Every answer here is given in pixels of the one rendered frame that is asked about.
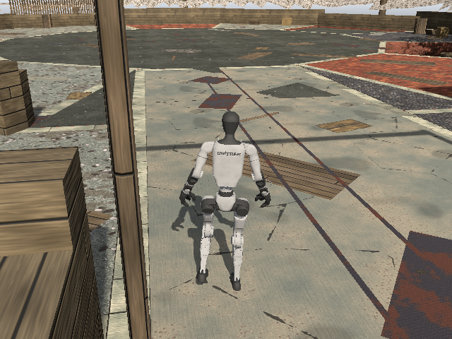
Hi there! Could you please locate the robot right hand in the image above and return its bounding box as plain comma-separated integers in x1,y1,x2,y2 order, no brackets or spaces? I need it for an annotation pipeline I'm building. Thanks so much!
255,193,271,208

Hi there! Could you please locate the robot right upper arm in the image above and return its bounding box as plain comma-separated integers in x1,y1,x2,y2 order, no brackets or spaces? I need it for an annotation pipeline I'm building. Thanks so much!
244,143,263,182

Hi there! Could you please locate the robot left upper arm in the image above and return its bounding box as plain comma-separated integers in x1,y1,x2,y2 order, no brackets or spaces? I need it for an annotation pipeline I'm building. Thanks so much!
192,141,215,179

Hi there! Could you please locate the left robot foot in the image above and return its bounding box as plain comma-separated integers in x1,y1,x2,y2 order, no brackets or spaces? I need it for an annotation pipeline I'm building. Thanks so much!
198,268,208,283

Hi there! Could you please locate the left robot forearm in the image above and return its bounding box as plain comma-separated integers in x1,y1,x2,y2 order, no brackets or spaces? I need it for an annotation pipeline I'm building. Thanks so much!
182,168,198,194

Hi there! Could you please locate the right robot forearm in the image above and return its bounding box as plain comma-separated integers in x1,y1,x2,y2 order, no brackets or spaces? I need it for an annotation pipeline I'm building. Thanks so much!
256,171,269,196

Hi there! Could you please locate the right robot shin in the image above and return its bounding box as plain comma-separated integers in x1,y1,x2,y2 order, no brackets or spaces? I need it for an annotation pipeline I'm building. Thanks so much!
232,235,244,281

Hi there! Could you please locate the robot left hand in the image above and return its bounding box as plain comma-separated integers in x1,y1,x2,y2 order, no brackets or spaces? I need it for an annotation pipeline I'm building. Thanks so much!
179,191,196,207

